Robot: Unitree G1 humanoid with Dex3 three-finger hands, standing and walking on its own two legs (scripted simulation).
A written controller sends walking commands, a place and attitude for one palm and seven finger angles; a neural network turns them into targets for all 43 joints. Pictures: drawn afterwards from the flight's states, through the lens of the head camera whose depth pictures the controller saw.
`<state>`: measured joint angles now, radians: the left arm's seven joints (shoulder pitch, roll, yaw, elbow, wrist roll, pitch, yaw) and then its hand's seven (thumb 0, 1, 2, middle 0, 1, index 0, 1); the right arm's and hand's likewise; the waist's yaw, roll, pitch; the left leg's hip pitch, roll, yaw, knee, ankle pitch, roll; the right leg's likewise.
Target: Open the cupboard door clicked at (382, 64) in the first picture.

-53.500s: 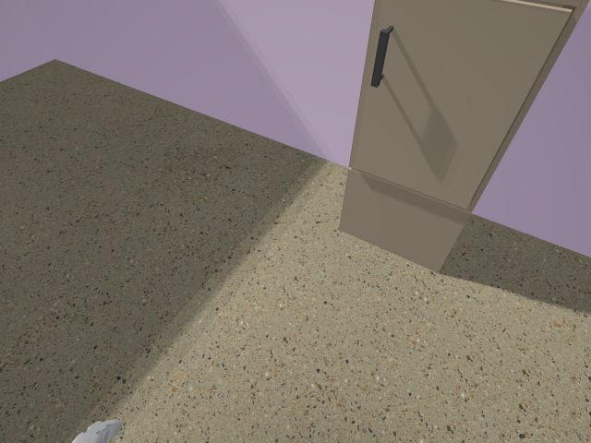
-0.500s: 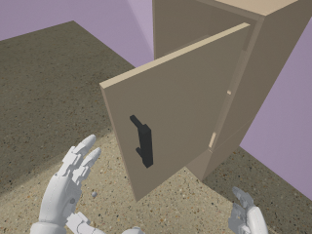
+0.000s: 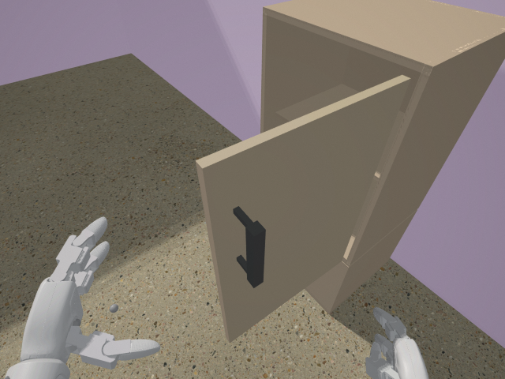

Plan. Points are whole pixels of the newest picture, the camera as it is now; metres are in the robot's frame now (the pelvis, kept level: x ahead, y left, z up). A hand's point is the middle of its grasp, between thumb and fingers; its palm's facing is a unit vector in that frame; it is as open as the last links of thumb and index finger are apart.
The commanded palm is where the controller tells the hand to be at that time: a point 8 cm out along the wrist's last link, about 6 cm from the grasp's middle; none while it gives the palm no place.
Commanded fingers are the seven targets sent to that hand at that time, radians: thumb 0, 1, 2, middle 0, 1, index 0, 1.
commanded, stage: draw the hand back to the body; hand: left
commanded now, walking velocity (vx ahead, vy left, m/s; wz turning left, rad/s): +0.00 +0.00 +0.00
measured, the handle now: (247, 248) +0.30 +0.04 +0.07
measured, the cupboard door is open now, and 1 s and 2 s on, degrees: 88 88 88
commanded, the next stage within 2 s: step back with the hand held close in 0.90 s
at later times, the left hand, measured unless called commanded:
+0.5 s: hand (69, 245) +0.22 +0.25 +0.17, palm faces +0.40 -0.82 -0.42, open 9.3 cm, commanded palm +0.17 +0.30 +0.19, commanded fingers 0.00 0.90 0.90 -0.20 -0.30 -0.20 -0.30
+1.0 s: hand (83, 241) +0.22 +0.23 +0.18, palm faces +0.42 -0.81 -0.41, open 7.4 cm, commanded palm +0.18 +0.27 +0.20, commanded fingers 0.00 0.90 0.90 -0.20 -0.30 -0.20 -0.30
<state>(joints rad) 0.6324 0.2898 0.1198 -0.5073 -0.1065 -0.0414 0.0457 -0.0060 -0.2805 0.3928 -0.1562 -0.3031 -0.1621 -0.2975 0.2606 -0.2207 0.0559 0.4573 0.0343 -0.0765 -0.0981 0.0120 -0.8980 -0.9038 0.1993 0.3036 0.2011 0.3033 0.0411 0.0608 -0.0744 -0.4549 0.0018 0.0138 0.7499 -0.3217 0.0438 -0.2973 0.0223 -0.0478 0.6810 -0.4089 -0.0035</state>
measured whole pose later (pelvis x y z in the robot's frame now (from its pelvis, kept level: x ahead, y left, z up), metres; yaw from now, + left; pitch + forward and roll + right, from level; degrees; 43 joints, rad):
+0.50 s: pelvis +0.03 +0.00 +0.02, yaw -1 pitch -2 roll +0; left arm 0.51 0.36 0.31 -0.44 -0.07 -0.04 0.12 0.01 0.57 0.76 -0.19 -0.30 -0.20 -0.30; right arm 0.20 -0.23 0.04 0.59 0.01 -0.07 -0.07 0.01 -0.90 -0.90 0.20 0.30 0.20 0.30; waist 0.07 0.05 0.00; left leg -0.20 -0.02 0.05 0.47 -0.24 0.04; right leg -0.06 0.00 -0.01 0.41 -0.32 0.00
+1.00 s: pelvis +0.03 -0.03 +0.03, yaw -1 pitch -3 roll +0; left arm 0.49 0.35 0.33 -0.41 -0.08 -0.06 0.11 0.02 0.89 0.90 -0.21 -0.30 -0.21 -0.30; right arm 0.19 -0.24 0.01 0.62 0.01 -0.05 -0.08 0.01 -0.90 -0.90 0.20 0.30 0.20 0.30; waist 0.06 0.07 0.01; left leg -0.15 0.00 0.03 0.43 -0.22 0.01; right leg -0.02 0.03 -0.02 0.38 -0.30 -0.03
